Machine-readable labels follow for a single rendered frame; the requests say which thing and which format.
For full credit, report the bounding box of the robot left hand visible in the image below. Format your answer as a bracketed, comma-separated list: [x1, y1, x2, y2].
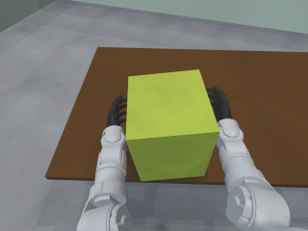
[106, 95, 128, 127]

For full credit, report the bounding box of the table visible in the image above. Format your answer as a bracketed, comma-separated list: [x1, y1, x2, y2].
[44, 47, 308, 188]

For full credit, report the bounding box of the right robot forearm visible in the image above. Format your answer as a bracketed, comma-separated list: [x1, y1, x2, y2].
[216, 118, 291, 225]

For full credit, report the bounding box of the robot right upper arm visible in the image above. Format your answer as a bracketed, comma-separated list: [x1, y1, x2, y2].
[225, 184, 308, 231]

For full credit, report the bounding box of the robot left upper arm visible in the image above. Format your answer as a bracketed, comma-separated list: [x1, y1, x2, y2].
[77, 203, 134, 231]

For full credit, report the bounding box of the left robot forearm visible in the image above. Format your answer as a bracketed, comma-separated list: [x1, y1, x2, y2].
[76, 125, 128, 231]

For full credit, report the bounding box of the carton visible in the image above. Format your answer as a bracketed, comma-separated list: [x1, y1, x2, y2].
[125, 69, 220, 181]

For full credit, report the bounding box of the robot right hand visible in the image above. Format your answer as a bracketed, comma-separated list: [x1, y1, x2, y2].
[205, 86, 233, 123]

